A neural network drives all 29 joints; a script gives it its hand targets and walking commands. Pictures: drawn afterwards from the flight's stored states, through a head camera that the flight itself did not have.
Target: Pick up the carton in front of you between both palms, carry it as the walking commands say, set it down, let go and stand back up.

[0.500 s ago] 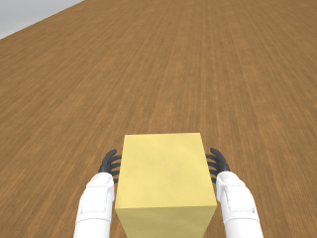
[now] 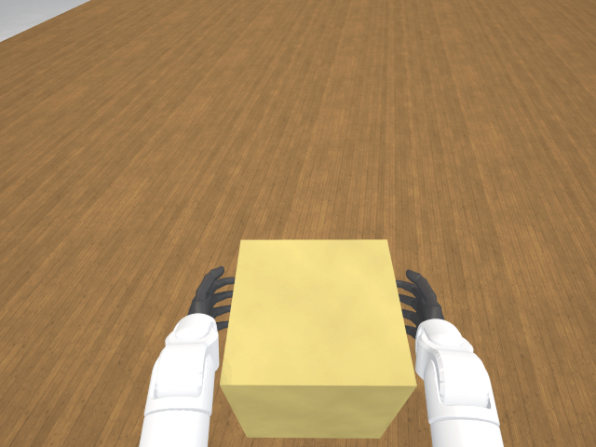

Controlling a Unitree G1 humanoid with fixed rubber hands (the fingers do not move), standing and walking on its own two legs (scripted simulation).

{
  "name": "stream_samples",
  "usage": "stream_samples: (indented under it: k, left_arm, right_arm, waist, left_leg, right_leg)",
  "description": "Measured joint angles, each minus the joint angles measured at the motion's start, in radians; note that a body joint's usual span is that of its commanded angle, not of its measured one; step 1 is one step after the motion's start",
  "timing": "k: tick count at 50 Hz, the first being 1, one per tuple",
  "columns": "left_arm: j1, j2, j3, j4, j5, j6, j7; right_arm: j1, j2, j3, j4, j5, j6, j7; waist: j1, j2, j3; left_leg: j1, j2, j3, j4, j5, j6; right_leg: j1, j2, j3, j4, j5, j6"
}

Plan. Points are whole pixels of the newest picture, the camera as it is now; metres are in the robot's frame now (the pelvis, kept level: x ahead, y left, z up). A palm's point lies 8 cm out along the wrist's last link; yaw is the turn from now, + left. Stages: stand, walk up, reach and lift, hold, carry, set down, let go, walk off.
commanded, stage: carry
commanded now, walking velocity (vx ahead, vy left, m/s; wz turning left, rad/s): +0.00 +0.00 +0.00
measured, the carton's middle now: (313, 343) +0.29 +0.00 -0.04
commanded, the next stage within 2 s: none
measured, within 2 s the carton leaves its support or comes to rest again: neither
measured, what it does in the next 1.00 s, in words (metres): walks ahead: left foot, then right foot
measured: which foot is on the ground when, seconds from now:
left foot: up 0.00-0.00, down 0.02-1.00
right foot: down 0.00-0.04, up 0.06-0.34, down 0.36-1.00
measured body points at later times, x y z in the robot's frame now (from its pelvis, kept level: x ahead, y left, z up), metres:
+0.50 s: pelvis +0.20 +0.01 +0.00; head +0.19 +0.00 +0.45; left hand +0.50 +0.16 +0.04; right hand +0.49 -0.15 +0.03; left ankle +0.12 +0.11 -0.74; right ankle +0.21 -0.09 -0.74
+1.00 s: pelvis +0.22 +0.02 -0.01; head +0.21 +0.02 +0.44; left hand +0.52 +0.17 +0.03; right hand +0.52 -0.13 +0.03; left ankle +0.12 +0.11 -0.74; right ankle +0.21 -0.09 -0.74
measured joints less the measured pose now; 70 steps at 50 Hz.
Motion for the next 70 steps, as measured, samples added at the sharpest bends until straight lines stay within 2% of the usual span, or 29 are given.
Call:
stream_samples:
  k: [1, 2, 3, 5, 7, 9, 14, 18, 20, 23, 27, 33, 43, 52, 70]
  left_arm:
    - [-0.002, 0.000, 0.004, 0.003, 0.004, 0.002, -0.001]
    - [-0.007, 0.002, 0.015, 0.007, 0.007, 0.001, -0.002]
    - [-0.012, 0.003, 0.029, 0.015, 0.007, 0.000, -0.004]
    - [-0.010, 0.005, 0.043, 0.024, 0.009, -0.006, -0.004]
    - [0.002, -0.001, 0.042, 0.023, 0.015, -0.018, -0.002]
    - [0.015, 0.003, 0.026, 0.021, 0.015, -0.035, 0.003]
    - [0.029, 0.005, 0.003, -0.022, -0.007, -0.065, 0.017]
    - [0.032, 0.005, -0.003, -0.081, -0.023, -0.043, 0.021]
    - [0.025, 0.004, -0.002, -0.068, -0.020, -0.036, 0.018]
    - [0.000, 0.000, 0.013, -0.015, -0.004, -0.016, 0.002]
    - [-0.024, -0.003, 0.038, 0.040, 0.012, -0.011, -0.010]
    - [-0.020, -0.003, 0.041, 0.041, 0.013, -0.013, -0.010]
    - [-0.008, -0.001, 0.026, 0.011, 0.006, -0.008, -0.005]
    - [-0.013, -0.001, 0.032, 0.029, 0.010, -0.005, -0.005]
    - [-0.032, -0.004, 0.049, 0.070, 0.018, 0.002, -0.006]
  right_arm:
    - [-0.008, 0.001, -0.002, 0.012, 0.000, 0.000, 0.002]
    - [-0.021, 0.003, -0.001, 0.034, -0.003, -0.009, 0.002]
    - [-0.037, 0.005, -0.001, 0.061, -0.007, -0.018, 0.002]
    - [-0.058, 0.009, -0.003, 0.096, -0.011, -0.026, 0.003]
    - [-0.051, 0.008, -0.002, 0.105, -0.009, -0.041, 0.004]
    - [-0.032, 0.005, 0.002, 0.101, -0.005, -0.063, 0.005]
    - [-0.005, 0.001, 0.009, 0.054, 0.016, -0.103, 0.002]
    - [-0.003, 0.001, 0.019, -0.009, 0.025, -0.078, -0.001]
    - [-0.012, 0.001, 0.012, -0.015, 0.022, -0.052, 0.001]
    - [-0.020, 0.002, 0.004, 0.011, 0.001, -0.020, 0.001]
    - [-0.042, 0.005, -0.004, 0.055, -0.019, -0.004, -0.002]
    - [-0.047, 0.007, -0.004, 0.065, -0.019, -0.006, -0.001]
    - [-0.033, 0.005, 0.002, 0.041, -0.009, -0.010, -0.001]
    - [-0.039, 0.005, -0.004, 0.063, -0.011, -0.010, 0.000]
    - [-0.060, 0.009, -0.022, 0.106, -0.023, -0.003, 0.007]
  waist:
    - [-0.001, 0.000, 0.000]
    - [-0.006, -0.017, 0.002]
    - [-0.011, -0.033, 0.009]
    - [-0.014, -0.035, 0.031]
    - [-0.013, -0.028, 0.054]
    - [-0.012, -0.023, 0.073]
    - [-0.009, -0.023, 0.100]
    - [-0.004, -0.036, 0.085]
    - [-0.007, 0.004, 0.062]
    - [-0.017, 0.038, 0.018]
    - [-0.018, 0.037, -0.012]
    - [-0.008, 0.018, -0.010]
    - [-0.005, 0.014, 0.004]
    - [-0.010, 0.017, 0.000]
    - [-0.006, 0.010, 0.001]
  left_leg:
    - [0.031, -0.006, 0.017, -0.031, 0.014, 0.008]
    - [0.039, -0.016, 0.033, -0.018, 0.063, 0.035]
    - [0.034, -0.023, 0.045, 0.022, 0.044, 0.058]
    - [0.050, -0.022, 0.056, 0.039, -0.016, 0.080]
    - [0.090, -0.020, 0.058, -0.009, -0.026, 0.073]
    - [0.136, -0.022, 0.057, -0.071, -0.014, 0.067]
    - [0.214, -0.032, 0.048, -0.117, -0.041, 0.061]
    - [0.250, -0.050, 0.048, -0.039, -0.133, 0.040]
    - [0.258, -0.028, 0.036, 0.010, -0.173, 0.026]
    - [0.285, -0.014, 0.017, 0.014, -0.214, 0.011]
    - [0.301, -0.010, 0.009, 0.022, -0.236, -0.005]
    - [0.310, -0.012, 0.004, 0.030, -0.237, -0.017]
    - [0.320, -0.018, 0.003, 0.029, -0.232, -0.010]
    - [0.318, -0.022, 0.003, 0.036, -0.281, 0.009]
    - [0.296, -0.037, 0.006, 0.043, -0.234, 0.027]
  right_leg:
    - [0.001, -0.009, 0.008, 0.056, -0.046, 0.013]
    - [-0.024, -0.034, 0.015, 0.152, -0.098, 0.019]
    - [-0.080, -0.051, 0.039, 0.291, -0.115, 0.016]
    - [-0.221, -0.028, 0.096, 0.574, -0.150, 0.002]
    - [-0.336, 0.000, 0.106, 0.713, -0.155, -0.016]
    - [-0.402, 0.009, 0.096, 0.675, -0.119, -0.025]
    - [-0.441, 0.014, 0.072, 0.372, 0.011, -0.033]
    - [-0.367, -0.001, 0.033, 0.143, 0.254, -0.035]
    - [-0.344, 0.013, 0.019, 0.160, 0.207, -0.058]
    - [-0.320, 0.024, 0.002, 0.186, 0.134, -0.067]
    - [-0.308, 0.024, -0.005, 0.209, 0.094, -0.064]
    - [-0.306, 0.018, -0.007, 0.239, 0.072, -0.061]
    - [-0.299, 0.012, -0.005, 0.247, 0.075, -0.051]
    - [-0.308, 0.007, -0.004, 0.266, 0.043, -0.049]
    - [-0.315, -0.007, -0.001, 0.241, 0.107, -0.050]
